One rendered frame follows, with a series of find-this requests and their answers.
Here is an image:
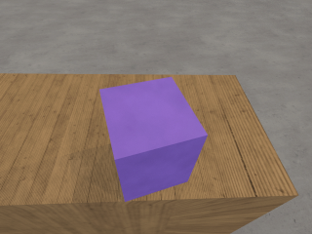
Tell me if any pedestal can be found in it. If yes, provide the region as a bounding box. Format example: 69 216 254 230
0 73 298 234

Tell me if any carton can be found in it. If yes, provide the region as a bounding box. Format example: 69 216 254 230
99 77 208 202

